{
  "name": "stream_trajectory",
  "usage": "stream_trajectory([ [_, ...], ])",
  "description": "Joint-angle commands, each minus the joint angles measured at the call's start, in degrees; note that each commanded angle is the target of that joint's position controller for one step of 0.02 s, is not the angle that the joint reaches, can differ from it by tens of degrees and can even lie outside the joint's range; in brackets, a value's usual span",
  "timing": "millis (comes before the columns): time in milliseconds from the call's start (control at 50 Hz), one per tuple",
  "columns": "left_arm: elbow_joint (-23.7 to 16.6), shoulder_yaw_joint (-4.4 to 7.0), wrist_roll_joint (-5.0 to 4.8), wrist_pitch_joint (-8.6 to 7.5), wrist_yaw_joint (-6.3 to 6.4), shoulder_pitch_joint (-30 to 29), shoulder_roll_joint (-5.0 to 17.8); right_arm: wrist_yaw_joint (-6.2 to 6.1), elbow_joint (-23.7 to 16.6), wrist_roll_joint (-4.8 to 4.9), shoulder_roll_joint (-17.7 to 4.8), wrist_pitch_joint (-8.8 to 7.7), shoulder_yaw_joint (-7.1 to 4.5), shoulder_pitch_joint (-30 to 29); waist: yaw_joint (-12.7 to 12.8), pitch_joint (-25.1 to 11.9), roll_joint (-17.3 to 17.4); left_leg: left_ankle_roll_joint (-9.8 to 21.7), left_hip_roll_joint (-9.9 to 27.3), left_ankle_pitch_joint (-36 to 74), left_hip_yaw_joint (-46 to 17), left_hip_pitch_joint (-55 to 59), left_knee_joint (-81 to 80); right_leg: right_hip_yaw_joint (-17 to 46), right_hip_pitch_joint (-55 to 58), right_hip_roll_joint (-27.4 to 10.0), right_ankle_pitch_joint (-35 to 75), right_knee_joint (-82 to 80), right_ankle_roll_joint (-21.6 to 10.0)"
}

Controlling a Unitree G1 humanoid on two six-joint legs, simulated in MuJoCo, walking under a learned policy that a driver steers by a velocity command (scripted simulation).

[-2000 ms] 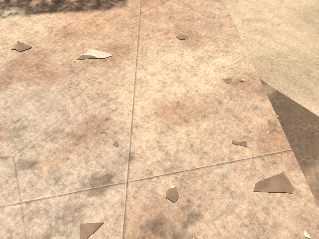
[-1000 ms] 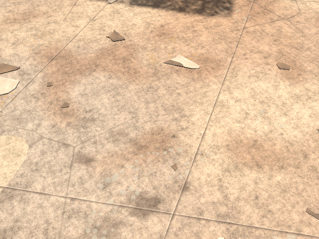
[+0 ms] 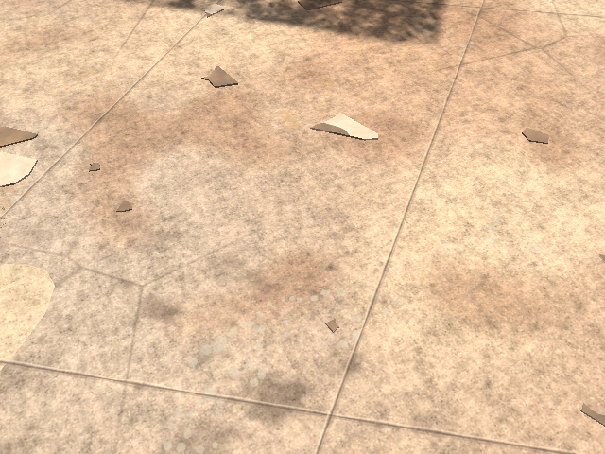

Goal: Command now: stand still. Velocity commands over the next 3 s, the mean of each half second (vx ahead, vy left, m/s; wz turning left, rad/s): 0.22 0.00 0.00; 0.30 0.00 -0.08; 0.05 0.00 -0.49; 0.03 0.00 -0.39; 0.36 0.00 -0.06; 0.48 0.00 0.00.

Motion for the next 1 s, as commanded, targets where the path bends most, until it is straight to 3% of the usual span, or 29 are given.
stream_trajectory([
  [20,-0.6,0.96,-0.03,-0.34,0.26,1.6,5.5,-0.26,-1.0,0.07,-5.2,-0.56,-1.04,1.6,0.0,-0.1,0.1,0.9,1.4,9.6,-1.2,-3.3,-6.8,-0.4,2.4,0.1,8.6,-4.6,-1.0],
  [80,0.5,0.84,-0.05,-0.24,0.31,1.9,5.3,-0.31,0.3,0.11,-5.2,-0.51,-0.91,1.9,0.0,0.1,0.2,0.9,1.4,9.5,-1.0,-3.2,-7.2,-0.5,2.5,0.2,8.5,-4.8,-1.1],
  [100,1.4,0.66,-0.07,-0.14,0.32,3.1,4.6,-0.38,1.4,0.12,-5.0,-0.37,-0.86,3.1,-0.1,-1.0,0.6,1.2,0.9,3.4,-0.7,-2.6,-7.8,-1.6,2.8,1.2,3.0,-4.5,-1.2],
  [140,1.6,0.88,-0.82,-0.14,0.47,3.1,5.0,-0.65,1.9,0.91,-7.5,-0.01,-1.66,3.9,-0.8,1.9,3.0,3.9,1.7,-18.8,-3.2,-5.0,-9.8,-4.3,-1.9,3.8,-14.3,-0.6,-2.6],
  [200,-0.6,0.16,-1.35,-2.71,-0.37,-0.3,2.4,-0.41,2.5,1.97,-11.3,-1.55,-2.67,7.5,-2.7,6.7,11.3,11.1,13.2,-33.5,-20.6,-4.5,-19.5,-5.7,-11.5,3.9,-12.0,11.3,-3.8],
  [240,-1.1,0.22,-1.81,-4.51,-1.47,-0.4,2.8,-0.17,2.0,2.03,-11.4,-2.59,-2.66,4.7,-1.3,8.8,11.4,13.5,17.1,-29.2,-25.6,-7.4,-21.5,-2.8,-11.3,1.1,-10.6,13.6,-6.2],
  [280,1.7,0.29,-2.16,-5.59,-2.19,7.2,2.2,0.35,0.6,2.63,-10.0,-2.65,-2.08,-1.8,3.8,7.5,9.3,9.8,12.3,-21.3,-16.6,-12.9,-16.6,-4.3,2.8,1.9,-7.4,-1.1,-8.2],
  [300,4.3,0.92,-1.47,-5.69,-2.31,12.8,3.4,0.44,-0.1,2.5,-8.7,-2.7,-1.74,-3.7,5.6,5.6,5.5,7.2,7.8,-13.9,-10.3,-16.7,-9.4,-2.7,11.6,2.3,-2.2,-4.4,-7.5],
  [320,5.9,2.05,-0.95,-5.73,-2.15,20.3,7.4,0.72,-0.9,1.74,-4.9,-3.2,-0.68,-4.6,7.5,1.7,-6.9,3.2,1.7,-6.0,-0.7,-22.8,10.8,12.8,20.0,-7.5,-6.5,-12.0,-9.8],
  [340,6.3,3.19,-0.35,-6.1,-3.15,25.5,14.4,0.4,-3.4,2.4,-4.3,-4.24,-0.77,-5.1,7.5,0.2,-20.2,1.9,-3.3,-12.6,1.8,-33.2,24.8,38.3,23.4,-19.4,-13.9,-22.4,-18.0],
  [360,4.9,1.81,0.5,-6.77,-3.38,20.5,10.8,0.51,-3.1,3.37,-6.9,-4.9,-1.27,-5.4,4.9,3.4,-12.6,2.9,0.5,-12.5,-3.0,-36.9,34.6,41.6,19.7,-21.5,-17.6,-23.2,-19.7],
  [380,3.2,0.92,0.0,-7.09,-3.36,16.1,7.8,1.05,-2.4,3.59,-6.9,-5.37,-1.16,-4.4,3.0,5.9,-8.0,4.2,3.2,-6.5,-3.6,-39.6,37.8,34.6,18.4,-19.4,-17.0,-22.5,-18.0],
  [400,2.2,0.5,-0.24,-7.12,-3.58,13.3,7.1,1.32,-1.2,2.95,-6.7,-5.62,-1.17,-3.7,1.9,5.6,-5.5,4.8,5.0,-1.1,-2.4,-39.1,37.0,27.6,17.4,-16.4,-13.3,-22.9,-15.6],
  [460,2.1,-0.88,0.01,-6.12,-3.41,14.2,3.9,2.13,-0.9,1.5,-7.2,-5.58,-1.87,-6.1,1.9,3.8,-5.6,3.7,7.2,8.2,0.6,-34.9,29.2,13.4,16.8,-11.0,6.7,-23.8,-11.9],
  [500,2.4,-0.98,0.08,-5.59,-2.68,16.4,5.0,2.48,-1.8,1.4,-5.3,-5.14,-1.35,-9.2,2.4,3.5,-5.3,2.3,6.6,11.2,2.7,-34.7,23.7,8.7,17.0,-9.7,15.5,-23.8,-12.1],
  [560,1.5,-0.77,0.29,-5.14,-1.74,16.4,7.5,2.96,-4.8,1.58,-3.4,-5.03,-0.13,-17.6,3.7,4.9,-4.7,0.9,4.7,17.5,4.6,-29.5,10.3,4.8,12.0,-8.4,16.5,-25.8,-12.0],
  [640,2.1,-0.19,-0.79,-5.29,-1.53,18.2,9.0,3.93,-6.8,2.19,-5.2,-4.95,0.23,-23.0,3.8,7.0,-6.0,1.7,3.6,21.3,4.6,-24.5,1.8,3.5,12.0,-10.6,15.8,-27.2,-12.5],
  [680,2.3,0.11,-0.95,-4.87,-1.5,17.5,9.1,4.43,-7.6,1.99,-6.4,-5.22,0.05,-23.9,2.5,7.2,-5.5,3.3,3.2,19.8,4.0,-23.5,-1.1,2.4,15.9,-11.7,23.2,-24.2,-11.4],
  [720,2.0,0.62,-0.33,-4.03,-1.43,16.1,10.5,4.54,-6.5,1.27,-9.0,-5.63,-1.12,-18.2,-1.4,1.6,-7.4,5.1,-0.1,18.1,5.6,-13.6,-1.7,1.0,18.5,-11.3,45.6,-14.8,-9.2],
  [740,1.5,0.57,-0.06,-3.52,-1.41,14.9,10.4,4.31,-3.5,1.16,-11.1,-5.75,-2.29,-9.2,-5.8,-4.1,-7.8,6.6,-2.0,20.6,6.5,-2.8,-2.4,-0.4,17.4,-9.2,53.7,-5.2,-7.6],
  [760,0.5,0.26,0.25,-3.46,-1.58,14.2,9.9,3.8,-1.1,0.79,-13.5,-5.63,-3.12,-0.8,-9.3,-9.8,-6.7,8.5,1.7,29.5,3.3,11.6,-1.8,-1.3,9.5,-6.4,48.4,6.5,-5.2],
  [780,-0.7,-0.97,1.79,-4.0,-1.84,17.9,5.8,3.17,0.7,-0.94,-18.6,-5.11,-3.87,6.9,-8.1,-19.5,6.8,14.4,16.6,47.6,-13.6,32.3,2.5,-3.3,-7.9,1.0,15.8,27.6,-2.3],
  [800,1.7,-2.19,-0.14,-4.99,-2.27,25.3,1.2,3.58,1.3,-0.75,-17.2,-4.52,-3.02,7.2,-5.5,-31.0,17.2,23.5,27.2,49.7,-34.5,39.2,-6.1,4.1,-16.1,8.4,-21.8,45.7,-0.5],
  [820,1.9,-0.63,-1.54,-5.57,-2.44,22.1,6.5,3.74,0.4,0.21,-13.7,-4.09,-2.2,2.2,-5.5,-24.8,9.5,20.8,24.1,44.4,-28.1,28.5,-8.5,8.9,-17.0,4.6,-19.5,49.6,-1.1],
  [840,-0.1,-0.25,-2.55,-5.39,-2.13,15.5,7.4,3.5,-0.8,0.55,-10.6,-4.1,-1.21,-4.4,-3.9,-14.8,6.3,17.8,21.6,42.7,-17.7,18.7,-9.6,5.0,-19.9,1.6,-16.3,48.1,-1.4],
  [860,-0.8,-0.05,-2.04,-4.78,-1.42,12.2,7.1,3.74,-0.9,0.35,-8.7,-4.72,-0.45,-8.1,-2.0,-10.0,0.9,15.7,19.1,43.9,-11.8,9.4,-12.0,3.8,-17.8,-0.9,-12.9,44.3,-1.2],
  [900,-0.9,0.76,-1.32,-2.61,-0.47,13.1,6.0,3.83,-0.1,-0.96,-7.4,-5.49,-0.03,-11.2,1.3,-7.3,2.8,13.4,15.7,41.0,-4.3,-2.1,-15.7,3.5,-9.8,-3.3,-8.8,38.4,-1.4],
  [940,-2.1,0.94,-1.09,-0.97,0.03,13.5,4.4,3.41,0.5,-1.99,-8.3,-5.81,-0.11,-12.0,2.7,-6.0,4.6,14.7,15.2,41.0,-0.7,-7.4,-18.1,2.3,-7.4,-2.6,-6.6,35.9,-1.1],
  [1000,-6.0,1.69,-0.56,0.32,0.36,8.5,6.0,1.56,0.7,-1.65,-11.3,-4.97,-0.89,-11.8,2.4,-5.3,4.6,15.8,16.8,33.2,0.9,-6.0,-20.3,2.3,-12.3,-3.6,-1.9,29.4,-0.4],
])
